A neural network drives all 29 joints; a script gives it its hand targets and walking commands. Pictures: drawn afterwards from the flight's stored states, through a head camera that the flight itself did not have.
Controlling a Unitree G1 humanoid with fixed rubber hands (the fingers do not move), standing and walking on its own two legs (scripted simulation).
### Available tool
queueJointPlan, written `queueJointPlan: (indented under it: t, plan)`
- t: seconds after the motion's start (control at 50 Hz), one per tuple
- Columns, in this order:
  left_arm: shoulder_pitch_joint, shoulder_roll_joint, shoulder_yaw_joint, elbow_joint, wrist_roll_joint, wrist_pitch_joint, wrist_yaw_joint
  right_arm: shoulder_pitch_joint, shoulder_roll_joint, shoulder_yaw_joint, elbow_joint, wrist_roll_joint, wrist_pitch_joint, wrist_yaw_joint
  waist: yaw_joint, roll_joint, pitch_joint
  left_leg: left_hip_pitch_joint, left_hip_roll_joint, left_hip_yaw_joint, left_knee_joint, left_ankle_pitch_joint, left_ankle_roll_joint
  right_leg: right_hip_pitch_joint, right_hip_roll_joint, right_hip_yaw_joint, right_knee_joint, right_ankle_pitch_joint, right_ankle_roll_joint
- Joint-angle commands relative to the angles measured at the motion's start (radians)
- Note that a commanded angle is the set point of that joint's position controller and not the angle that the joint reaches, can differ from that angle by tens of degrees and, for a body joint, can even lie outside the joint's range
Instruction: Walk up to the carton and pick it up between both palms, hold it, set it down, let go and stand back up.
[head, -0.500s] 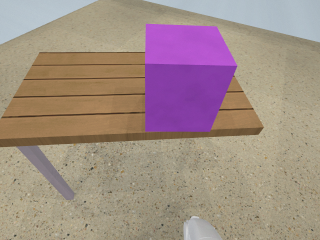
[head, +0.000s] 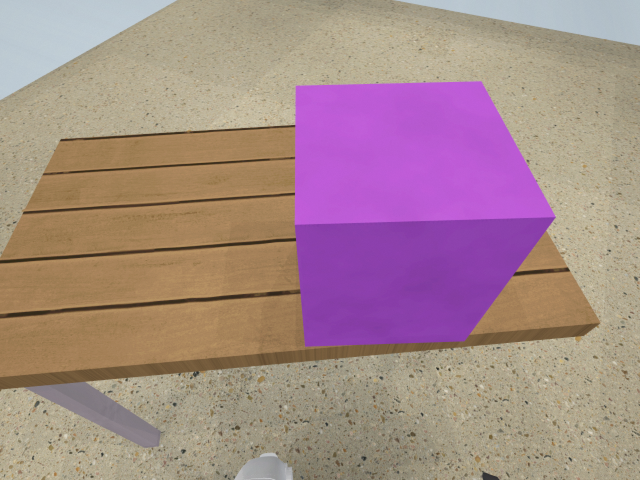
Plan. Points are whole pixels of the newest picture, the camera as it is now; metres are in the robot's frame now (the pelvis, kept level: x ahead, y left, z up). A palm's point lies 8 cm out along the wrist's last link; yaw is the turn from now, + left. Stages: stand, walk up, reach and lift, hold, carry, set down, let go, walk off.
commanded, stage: walk up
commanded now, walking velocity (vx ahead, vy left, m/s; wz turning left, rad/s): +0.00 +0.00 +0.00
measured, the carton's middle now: (386, 223) +0.42 -0.07 +0.07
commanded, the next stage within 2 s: none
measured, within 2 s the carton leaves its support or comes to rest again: neither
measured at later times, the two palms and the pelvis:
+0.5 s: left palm out of the picture -0.01 +0.26 -0.15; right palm out of the picture +0.02 -0.16 -0.15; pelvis +0.02 +0.05 +0.00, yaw +0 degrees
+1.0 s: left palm out of the picture -0.03 +0.22 -0.15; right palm out of the picture -0.02 -0.18 -0.15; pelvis +0.01 +0.02 +0.00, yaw +0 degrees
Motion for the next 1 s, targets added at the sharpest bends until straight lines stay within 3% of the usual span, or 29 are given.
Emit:
queueJointPlan:
  t: [0.0,0.02,0.06,0.08,0.1,0.12,0.16,0.18,0.2,0.26,0.32,0.36,0.38,0.4,0.44,0.48,0.5,0.52,0.62,0.64,0.7,0.72,0.84,0.88,0.9,0.92,0.94,0.96,0.98]
  plan:
    - [-0.030,0.137,0.020,-0.043,-0.012,0.028,0.004,0.278,-0.084,-0.023,0.055,-0.008,0.031,0.010,-0.063,-0.112,-0.148,0.336,-0.025,0.044,-0.226,0.153,-0.011,-0.148,-0.201,0.092,-0.044,0.056,-0.078]
    - [0.005,0.108,0.011,-0.038,-0.014,0.043,-0.001,0.266,-0.083,-0.019,0.058,-0.013,0.033,0.014,-0.043,-0.074,-0.121,0.347,-0.035,0.062,-0.243,0.126,-0.018,-0.192,-0.162,0.096,-0.039,-0.162,-0.051]
    - [0.092,0.007,-0.006,-0.019,-0.007,0.075,-0.003,0.224,-0.117,-0.020,0.009,-0.016,0.019,0.015,0.004,0.218,-0.046,0.226,0.216,-0.283,-0.529,0.074,0.023,-0.194,-0.060,0.078,0.161,-0.324,0.014]
    - [0.081,0.016,0.002,-0.019,-0.003,0.097,0.002,0.186,-0.142,-0.023,0.016,-0.010,0.024,0.009,-0.014,0.268,0.007,0.048,0.254,-0.356,-0.642,-0.136,0.092,-0.122,-0.023,0.114,0.232,-0.359,0.034]
    - [0.078,0.042,0.009,-0.023,-0.004,0.107,-0.001,0.136,-0.131,-0.018,0.001,-0.007,0.024,0.008,0.004,0.249,0.072,-0.039,0.233,-0.378,-0.696,-0.313,0.114,-0.103,-0.033,0.144,0.288,-0.336,0.038]
    - [0.065,0.026,0.010,-0.011,-0.005,0.108,-0.005,0.110,-0.110,-0.006,-0.006,-0.006,0.018,0.005,0.013,0.250,0.083,-0.014,0.188,-0.328,-0.713,-0.298,0.092,-0.120,-0.037,0.167,0.316,-0.302,0.031]
    - [0.130,0.021,0.010,0.019,-0.006,0.099,-0.015,0.103,-0.094,0.002,-0.009,-0.007,0.006,-0.002,0.047,0.189,0.003,0.132,0.137,-0.205,-0.628,-0.003,0.084,-0.150,-0.031,0.192,0.363,-0.251,0.024]
    - [0.142,0.029,0.014,0.027,-0.005,0.095,-0.012,0.124,-0.093,-0.001,-0.008,-0.002,-0.002,-0.003,0.036,0.159,-0.060,0.174,0.144,-0.187,-0.602,0.121,0.086,-0.131,-0.019,0.181,0.396,-0.255,0.020]
    - [0.152,0.033,0.017,0.038,-0.003,0.092,-0.009,0.143,-0.081,0.001,-0.003,0.004,-0.009,-0.003,0.029,0.095,-0.105,0.222,0.133,-0.185,-0.581,0.162,0.084,-0.123,-0.017,0.197,0.417,-0.240,0.021]
    - [0.122,0.018,0.012,0.038,-0.007,0.086,0.003,0.160,-0.097,-0.005,-0.004,0.002,-0.016,-0.001,0.022,0.043,-0.161,0.291,0.137,-0.151,-0.548,0.229,0.097,-0.121,-0.022,0.199,0.391,-0.245,0.034]
    - [0.078,0.008,0.005,0.028,-0.017,0.081,0.013,0.187,-0.082,-0.005,0.020,-0.005,-0.011,0.000,-0.008,0.050,-0.165,0.308,0.138,-0.181,-0.539,0.231,0.124,-0.091,-0.017,0.196,0.297,-0.285,0.039]
    - [0.096,0.010,0.000,0.025,-0.020,0.079,0.020,0.178,-0.107,-0.011,0.029,-0.004,-0.002,-0.001,-0.009,0.126,-0.171,0.340,0.128,-0.189,-0.522,0.180,0.146,-0.070,-0.019,0.186,0.196,-0.296,0.053]
    - [0.120,0.013,-0.002,0.044,-0.022,0.077,0.023,0.179,-0.087,-0.010,0.035,-0.002,0.001,0.000,-0.005,0.110,-0.172,0.344,0.126,-0.194,-0.525,0.147,0.143,-0.054,-0.023,0.187,0.164,-0.269,0.053]
    - [0.139,0.005,-0.004,0.052,-0.019,0.076,0.025,0.162,-0.091,-0.013,0.046,0.001,0.009,0.001,0.004,0.075,-0.153,0.322,0.118,-0.199,-0.520,0.094,0.146,-0.025,-0.009,0.176,0.054,-0.224,0.045]
    - [0.176,0.024,-0.005,0.072,-0.010,0.062,0.028,0.183,-0.083,-0.013,0.057,0.009,0.015,0.006,0.004,0.035,-0.132,0.202,0.079,-0.178,-0.511,0.097,0.098,0.129,-0.051,0.207,-0.072,-0.007,0.035]
    - [0.222,0.045,-0.005,0.083,-0.001,0.052,0.029,0.198,-0.060,-0.017,0.062,0.020,0.022,0.011,-0.014,-0.072,-0.122,0.185,0.031,-0.128,-0.476,0.025,0.075,0.108,-0.128,0.304,-0.102,-0.088,0.009]
    - [0.156,0.024,-0.020,0.084,-0.004,0.050,0.023,0.189,-0.033,-0.010,0.076,0.012,0.026,0.013,-0.034,-0.166,-0.026,0.225,-0.018,-0.075,-0.467,0.076,0.064,-0.035,-0.137,0.334,-0.125,-0.163,-0.016]
    - [0.125,-0.011,-0.031,0.072,-0.009,0.045,0.019,0.192,-0.042,-0.009,0.076,0.005,0.030,0.016,-0.039,-0.236,0.016,0.267,-0.014,-0.072,-0.447,0.107,0.055,-0.125,-0.129,0.331,-0.168,-0.228,-0.019]
    - [0.164,-0.005,-0.032,0.066,-0.018,0.021,0.023,0.201,-0.035,-0.007,0.113,-0.002,0.022,0.023,-0.029,-0.054,0.052,0.264,-0.002,-0.078,-0.458,0.129,0.053,-0.097,-0.112,0.293,-0.156,-0.143,0.001]
    - [0.154,0.003,-0.028,0.059,-0.018,0.022,0.025,0.208,-0.030,0.000,0.119,-0.007,0.022,0.022,-0.023,-0.091,0.075,0.229,0.002,-0.085,-0.465,0.137,0.054,-0.098,-0.114,0.291,-0.152,-0.149,-0.006]
    - [0.198,-0.014,-0.032,0.065,-0.011,0.019,0.023,0.209,-0.056,-0.006,0.127,-0.002,0.021,0.017,-0.017,-0.008,0.056,0.257,-0.005,-0.076,-0.452,0.133,0.050,-0.090,-0.120,0.305,-0.155,-0.150,-0.009]
    - [0.195,0.002,-0.026,0.066,-0.015,0.015,0.023,0.214,-0.042,0.000,0.135,0.000,0.020,0.015,-0.021,-0.039,0.013,0.264,-0.002,-0.081,-0.452,0.137,0.047,-0.050,-0.111,0.295,-0.149,-0.132,-0.015]
    - [0.204,-0.039,-0.025,0.063,-0.014,0.013,0.020,0.216,-0.033,-0.002,0.147,0.000,0.018,0.014,-0.010,0.021,0.011,0.240,0.007,-0.094,-0.468,0.090,0.049,-0.041,-0.094,0.279,-0.129,-0.116,-0.019]
    - [0.216,-0.033,-0.027,0.067,-0.010,0.016,0.021,0.246,-0.039,-0.003,0.149,0.008,0.019,0.014,-0.019,-0.021,-0.016,0.240,0.008,-0.110,-0.478,0.068,0.042,-0.024,-0.088,0.263,-0.121,-0.144,-0.011]
    - [0.201,0.138,0.031,0.057,-0.018,0.050,0.019,0.255,-0.159,-0.046,0.116,-0.008,0.022,-0.006,-0.068,-0.148,0.024,0.329,0.195,-0.307,-0.483,-0.036,0.080,-0.208,-0.018,0.158,0.090,-0.215,0.028]
    - [0.165,0.114,0.034,0.028,0.003,0.068,0.013,0.330,-0.229,-0.065,0.124,-0.009,0.028,-0.021,-0.099,0.003,-0.017,0.371,0.341,-0.487,-0.571,-0.113,0.150,-0.297,-0.010,0.134,0.322,-0.309,0.050]
    - [0.144,0.088,0.038,0.002,0.022,0.083,0.008,0.355,-0.247,-0.077,0.127,-0.012,0.036,-0.034,-0.107,0.060,-0.048,0.313,0.427,-0.546,-0.624,-0.146,0.209,-0.293,-0.029,0.166,0.502,-0.358,0.057]
    - [0.115,0.064,0.042,-0.027,0.032,0.091,0.004,0.333,-0.221,-0.075,0.128,-0.019,0.038,-0.043,-0.102,0.072,-0.033,0.215,0.444,-0.548,-0.649,-0.172,0.251,-0.294,-0.042,0.201,0.609,-0.370,0.056]
    - [0.104,0.038,0.042,-0.035,0.034,0.090,-0.003,0.292,-0.193,-0.068,0.117,-0.027,0.038,-0.045,-0.073,0.014,-0.029,0.140,0.388,-0.473,-0.660,-0.177,0.243,-0.261,-0.047,0.228,0.667,-0.320,0.061]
